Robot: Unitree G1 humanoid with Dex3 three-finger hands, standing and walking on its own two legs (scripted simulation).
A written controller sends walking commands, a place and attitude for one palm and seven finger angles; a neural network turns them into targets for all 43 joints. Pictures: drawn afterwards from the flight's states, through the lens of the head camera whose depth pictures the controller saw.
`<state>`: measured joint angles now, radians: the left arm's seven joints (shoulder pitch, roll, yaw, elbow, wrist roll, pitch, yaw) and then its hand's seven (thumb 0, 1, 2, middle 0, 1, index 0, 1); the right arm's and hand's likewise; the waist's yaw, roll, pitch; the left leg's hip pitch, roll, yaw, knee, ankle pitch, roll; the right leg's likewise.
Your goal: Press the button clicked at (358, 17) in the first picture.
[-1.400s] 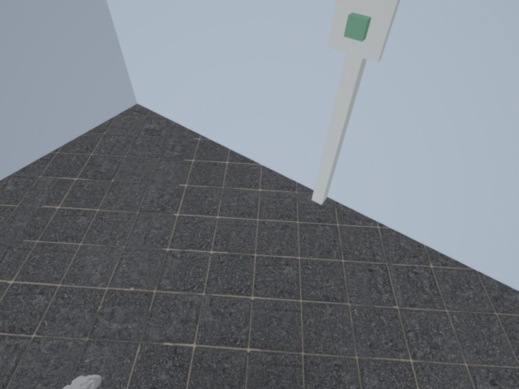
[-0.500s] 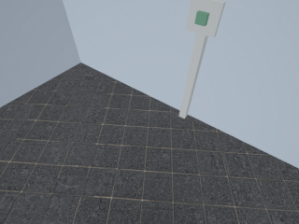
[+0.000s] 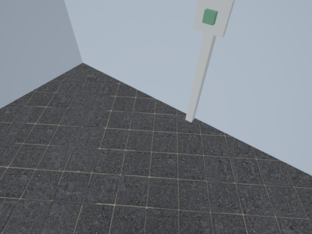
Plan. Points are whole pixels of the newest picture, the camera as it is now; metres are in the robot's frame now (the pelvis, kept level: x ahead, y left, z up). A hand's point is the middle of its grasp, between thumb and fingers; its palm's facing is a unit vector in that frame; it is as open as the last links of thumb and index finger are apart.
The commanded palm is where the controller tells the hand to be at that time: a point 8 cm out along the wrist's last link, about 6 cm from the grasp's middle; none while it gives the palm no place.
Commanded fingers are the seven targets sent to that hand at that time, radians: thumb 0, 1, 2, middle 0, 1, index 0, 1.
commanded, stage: look at it before walking up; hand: left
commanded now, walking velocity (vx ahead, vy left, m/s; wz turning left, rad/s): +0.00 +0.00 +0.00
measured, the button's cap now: (210, 16) +1.11 -0.21 +0.10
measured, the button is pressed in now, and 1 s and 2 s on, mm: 0 0 0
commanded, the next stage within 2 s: walk to a spot facing it in 0.04 s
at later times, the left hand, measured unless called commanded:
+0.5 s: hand out of the picture +0.03 +0.22 -0.20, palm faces +0.07 -0.98 -0.17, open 7.4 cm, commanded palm none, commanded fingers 0.00 0.90 0.90 -0.20 -0.30 -0.20 -0.30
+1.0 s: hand (108, 173) +0.35 +0.20 -0.18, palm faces +0.16 -0.97 -0.19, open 7.3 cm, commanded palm none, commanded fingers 0.00 0.90 0.90 -0.20 -0.30 -0.20 -0.30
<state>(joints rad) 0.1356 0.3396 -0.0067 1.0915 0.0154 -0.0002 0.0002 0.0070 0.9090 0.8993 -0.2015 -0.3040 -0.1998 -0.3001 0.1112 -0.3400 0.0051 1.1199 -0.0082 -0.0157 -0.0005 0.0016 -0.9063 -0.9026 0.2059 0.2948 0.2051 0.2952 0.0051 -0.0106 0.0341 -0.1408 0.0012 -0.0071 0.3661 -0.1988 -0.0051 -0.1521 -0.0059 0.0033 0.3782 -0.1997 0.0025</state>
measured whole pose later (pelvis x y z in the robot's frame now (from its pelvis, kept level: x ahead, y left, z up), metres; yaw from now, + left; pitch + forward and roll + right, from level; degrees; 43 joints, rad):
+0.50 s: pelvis +0.07 +0.04 -0.01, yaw +4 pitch +0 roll -1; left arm 0.35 0.22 0.02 1.10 0.03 0.02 0.00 0.01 0.91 0.90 -0.20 -0.30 -0.20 -0.30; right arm 0.35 -0.18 -0.01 1.09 -0.02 -0.04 0.00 0.00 -0.91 -0.90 0.20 0.29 0.20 0.29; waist -0.01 -0.05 -0.01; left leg -0.19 -0.01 0.08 0.55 -0.36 0.05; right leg -0.28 -0.05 -0.05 0.85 -0.47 -0.01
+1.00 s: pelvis +0.27 +0.01 -0.02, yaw +9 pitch -2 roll -1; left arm 0.13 0.15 0.04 0.99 0.03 -0.07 0.02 0.00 0.92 0.90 -0.20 -0.30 -0.20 -0.30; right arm 0.37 -0.15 -0.05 1.14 -0.02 -0.03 -0.02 0.00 -0.91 -0.90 0.20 0.29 0.20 0.29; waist -0.03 0.03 0.08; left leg -0.38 0.07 0.04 1.20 -0.42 0.03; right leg -0.34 -0.04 -0.19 0.59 -0.23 -0.04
